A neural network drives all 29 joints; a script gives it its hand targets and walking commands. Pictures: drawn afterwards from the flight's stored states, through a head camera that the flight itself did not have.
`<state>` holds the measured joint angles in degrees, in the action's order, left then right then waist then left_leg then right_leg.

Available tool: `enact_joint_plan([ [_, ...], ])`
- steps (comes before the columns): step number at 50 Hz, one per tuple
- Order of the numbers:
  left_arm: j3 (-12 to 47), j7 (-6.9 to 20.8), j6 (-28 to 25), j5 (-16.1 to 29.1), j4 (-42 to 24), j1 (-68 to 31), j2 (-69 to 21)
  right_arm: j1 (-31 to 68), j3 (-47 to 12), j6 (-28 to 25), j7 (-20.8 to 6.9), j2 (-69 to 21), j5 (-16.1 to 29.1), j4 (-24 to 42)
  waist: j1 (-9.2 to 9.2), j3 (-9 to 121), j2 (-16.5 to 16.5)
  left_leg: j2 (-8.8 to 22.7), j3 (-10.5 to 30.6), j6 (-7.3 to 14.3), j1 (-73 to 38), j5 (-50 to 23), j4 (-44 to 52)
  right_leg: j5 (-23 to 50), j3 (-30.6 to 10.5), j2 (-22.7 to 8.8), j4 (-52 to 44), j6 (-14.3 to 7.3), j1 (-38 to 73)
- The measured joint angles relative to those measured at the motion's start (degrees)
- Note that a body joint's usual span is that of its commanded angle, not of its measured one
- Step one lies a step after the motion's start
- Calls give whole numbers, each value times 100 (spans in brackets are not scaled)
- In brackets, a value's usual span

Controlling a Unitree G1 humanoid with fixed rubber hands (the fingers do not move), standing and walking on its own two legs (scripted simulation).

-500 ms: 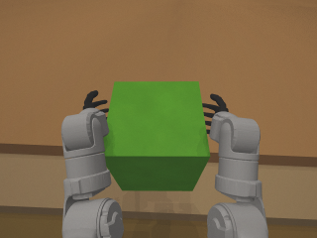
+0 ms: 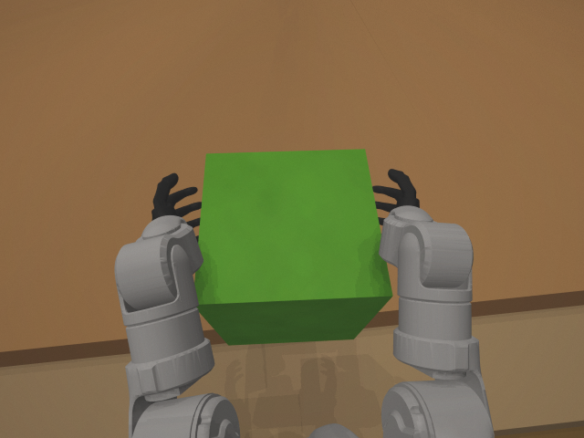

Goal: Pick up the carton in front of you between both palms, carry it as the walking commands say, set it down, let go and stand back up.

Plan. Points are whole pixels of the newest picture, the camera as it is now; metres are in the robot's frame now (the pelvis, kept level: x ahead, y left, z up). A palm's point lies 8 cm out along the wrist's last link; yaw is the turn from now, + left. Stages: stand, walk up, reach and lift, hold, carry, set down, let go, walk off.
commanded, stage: carry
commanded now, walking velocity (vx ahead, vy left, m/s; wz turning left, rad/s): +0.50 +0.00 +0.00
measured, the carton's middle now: (289, 258) +0.38 -0.06 +0.04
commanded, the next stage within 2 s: none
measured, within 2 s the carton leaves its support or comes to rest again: neither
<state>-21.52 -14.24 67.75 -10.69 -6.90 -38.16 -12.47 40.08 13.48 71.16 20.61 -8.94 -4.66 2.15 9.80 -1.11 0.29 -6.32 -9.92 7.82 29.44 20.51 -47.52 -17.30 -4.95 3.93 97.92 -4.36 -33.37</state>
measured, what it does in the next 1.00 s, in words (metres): climbs: right foot 0.11 m higher, then left foot 0.11 m higher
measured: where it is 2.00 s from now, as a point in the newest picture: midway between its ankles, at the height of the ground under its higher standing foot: (277, 183)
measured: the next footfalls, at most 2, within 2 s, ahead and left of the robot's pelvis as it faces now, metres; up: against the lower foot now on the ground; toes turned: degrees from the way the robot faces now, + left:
right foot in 0.36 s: +0.40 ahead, -0.17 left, +0.11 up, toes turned -9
left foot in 0.88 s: +0.79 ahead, -0.02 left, +0.22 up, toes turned +6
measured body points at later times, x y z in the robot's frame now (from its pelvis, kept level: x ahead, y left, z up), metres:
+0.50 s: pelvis +0.29 -0.10 +0.11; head +0.30 -0.11 +0.55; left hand +0.65 +0.07 +0.25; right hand +0.67 -0.22 +0.23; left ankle +0.19 +0.03 -0.44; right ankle +0.36 -0.17 -0.58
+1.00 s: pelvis +0.62 -0.08 +0.20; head +0.64 -0.10 +0.64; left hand +1.01 +0.03 +0.35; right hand +0.98 -0.26 +0.34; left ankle +0.75 -0.03 -0.47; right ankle +0.47 -0.19 -0.35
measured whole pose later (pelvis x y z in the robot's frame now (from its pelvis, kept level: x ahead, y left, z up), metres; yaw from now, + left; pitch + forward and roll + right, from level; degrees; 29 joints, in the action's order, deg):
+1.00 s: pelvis +0.62 -0.08 +0.20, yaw +0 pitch +1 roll +3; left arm -24.2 -14.4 70.5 -9.7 3.0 -45.3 -8.8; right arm 46.7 16.4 73.7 20.8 -8.8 -7.8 -6.1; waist 6.0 -0.2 0.5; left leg -2.8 -12.7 9.0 38.3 16.3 -52.1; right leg -14.2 -4.9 1.9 91.7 -3.9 -26.5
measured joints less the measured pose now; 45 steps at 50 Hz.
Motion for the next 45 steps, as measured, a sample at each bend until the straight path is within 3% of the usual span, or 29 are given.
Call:
enact_joint_plan([
  [4, 45, -71, 107, -169, -203, -168, 34, 363, -55, 0, -33, 175, 168, -186, -51, 125, 123, 137, 201, -42, -832, -179, 1019, -654, 339, -224, 167, -169, -1370],
  [7, 70, -68, 267, -120, 13, -381, 206, 635, -36, 94, -106, 274, 103, -478, -152, 357, 99, 248, 390, -137, -1346, -141, 1501, -1226, 398, -484, 844, -229, -2398],
  [9, 113, -110, 414, -53, 232, -472, 271, 699, 83, 208, -166, 304, 55, -664, -267, 470, 103, 384, 545, -249, -1798, -112, 1899, -1275, 460, -701, 766, -208, -2882],
  [12, 64, -213, 607, -68, 579, -620, 272, 698, 297, 353, -254, 257, -84, -887, -517, 710, 45, 620, 694, -362, -2505, -237, 2757, -746, 797, -1028, -374, -109, -3125],
  [16, 105, -320, 617, 30, 1161, -828, 385, 746, 588, 382, -417, 192, -382, -1176, -1032, 943, 90, 990, 665, -544, -3135, -365, 3336, -550, 1384, -899, -2545, -226, -2213],
  [18, 195, -369, 514, 166, 1497, -881, 456, 643, 768, 367, -451, 101, -544, -1144, -1346, 929, -23, 1062, 642, -572, -2953, -462, 2468, -465, 1547, -639, -3740, -323, -1262],
  [19, 264, -401, 426, 211, 1649, -923, 456, 611, 864, 343, -494, 93, -625, -1111, -1469, 857, -53, 1078, 731, -581, -2506, -684, 1347, -299, 1575, -654, -3811, -348, -1106],
  [22, 384, -527, 168, 282, 1790, -878, 350, 489, 1030, 202, -554, 95, -728, -1019, -1695, 563, 50, 606, 1462, -472, -747, -819, -2739, -370, 1650, -626, -3960, -284, -687],
  [25, 317, -524, 64, 388, 1676, -779, 313, 380, 1067, 188, -482, -44, -762, -750, -1647, 274, 204, 517, 1415, -259, 592, -823, -4633, -300, 1665, -495, -4686, -177, -20],
  [30, 237, -373, -10, 392, 909, -740, 221, 258, 768, 125, -357, -118, -588, 37, -1264, -33, 196, 777, 919, -190, 2155, -404, -5034, -224, 1637, -471, -5823, -151, 1033],
  [34, 310, -313, -19, 365, 361, -732, 166, 356, 583, 179, -282, 7, -366, 471, -1245, -37, 172, 957, 646, -107, 3277, 348, -5853, -379, 1453, -526, -6407, -42, 1825],
  [37, 257, -220, 152, 312, 373, -693, 271, 497, 410, 319, -265, 56, -424, 221, -1169, 153, 153, 1081, 359, -147, 3710, 273, -5099, -406, 1342, -632, -7112, 109, 2554],
  [40, 173, -178, 393, 286, 500, -761, 403, 677, 351, 461, -192, 76, -412, -121, -1062, 363, 90, 1038, -40, -31, 3487, -168, -3357, -354, 1315, -736, -7887, 171, 3241],
  [42, 53, -162, 450, 280, 608, -801, 418, 763, 322, 507, -122, 97, -377, -307, -947, 427, 101, 825, -242, 70, 2880, -434, -2111, -220, 1352, -764, -8028, 142, 3548],
  [44, -84, -124, 464, 211, 695, -752, 389, 776, 303, 489, -90, 72, -378, -529, -801, 469, 190, 560, -330, 98, 1850, -651, -810, -20, 1325, -783, -7234, 95, 3442],
  [45, -159, -83, 463, 172, 768, -766, 407, 804, 290, 455, -68, 52, -385, -659, -717, 459, 221, 576, -332, 152, 1621, -973, -615, 219, 1213, -801, -6156, 111, 3056],
])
